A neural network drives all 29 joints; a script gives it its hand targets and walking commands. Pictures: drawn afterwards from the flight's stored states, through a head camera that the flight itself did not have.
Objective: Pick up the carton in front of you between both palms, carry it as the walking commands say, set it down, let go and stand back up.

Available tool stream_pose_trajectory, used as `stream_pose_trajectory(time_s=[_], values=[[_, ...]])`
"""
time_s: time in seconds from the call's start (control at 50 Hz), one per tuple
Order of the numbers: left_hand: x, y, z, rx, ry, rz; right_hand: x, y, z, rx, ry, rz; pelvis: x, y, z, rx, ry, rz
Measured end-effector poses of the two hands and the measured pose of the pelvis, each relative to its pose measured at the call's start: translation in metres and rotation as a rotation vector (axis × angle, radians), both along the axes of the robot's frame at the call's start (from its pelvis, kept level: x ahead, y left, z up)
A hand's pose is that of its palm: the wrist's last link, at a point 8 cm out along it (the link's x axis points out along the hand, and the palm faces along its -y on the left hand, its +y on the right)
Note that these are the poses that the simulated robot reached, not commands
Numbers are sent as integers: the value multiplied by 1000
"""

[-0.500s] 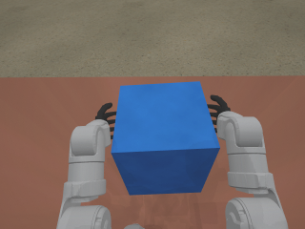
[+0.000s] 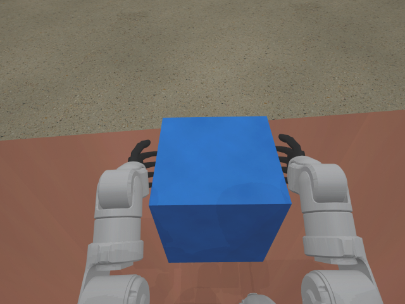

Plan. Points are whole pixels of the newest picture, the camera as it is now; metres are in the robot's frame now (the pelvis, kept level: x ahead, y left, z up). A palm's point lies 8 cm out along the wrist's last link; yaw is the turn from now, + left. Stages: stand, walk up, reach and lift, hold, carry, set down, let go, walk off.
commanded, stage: carry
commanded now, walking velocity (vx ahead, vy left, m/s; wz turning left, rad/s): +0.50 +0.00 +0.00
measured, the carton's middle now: (215, 193) +0.35 -0.02 +0.01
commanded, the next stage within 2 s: none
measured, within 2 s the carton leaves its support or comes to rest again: neither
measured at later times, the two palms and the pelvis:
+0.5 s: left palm (150, 86) +0.65 +0.12 +0.08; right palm (258, 73) +0.68 -0.17 +0.08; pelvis +0.31 -0.05 -0.03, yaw +2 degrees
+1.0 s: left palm (154, 45) +0.97 +0.14 +0.03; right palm (236, 42) +0.96 -0.17 +0.04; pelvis +0.61 +0.00 -0.05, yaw +0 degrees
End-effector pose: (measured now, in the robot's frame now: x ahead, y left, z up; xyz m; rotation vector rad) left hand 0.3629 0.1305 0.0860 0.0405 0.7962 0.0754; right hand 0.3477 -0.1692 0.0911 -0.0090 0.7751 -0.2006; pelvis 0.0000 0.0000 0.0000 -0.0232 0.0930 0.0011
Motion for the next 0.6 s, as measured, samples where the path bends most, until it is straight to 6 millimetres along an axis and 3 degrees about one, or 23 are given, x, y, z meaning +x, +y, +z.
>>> stream_pose_trajectory(time_s=[0.12,0.22,0.3,0.34,0.44,0.6], values=[[71,-2,13,-17,-67,27,78,-2,17,5,-68,8,72,-6,3,0,10,8],[140,-8,25,-14,-130,47,154,-9,28,3,-130,34,144,-20,-8,22,7,17],[199,-16,22,22,-149,68,222,-16,18,18,-149,74,208,-33,-34,37,-15,32],[220,-15,13,47,-113,79,249,-16,6,32,-112,95,230,-37,-38,24,-18,28],[258,-9,-8,38,-12,122,302,-8,-12,25,-12,137,279,-48,-30,39,-12,30],[350,-4,3,24,-60,140,394,-3,-3,42,-60,127,364,-48,-23,46,6,25]])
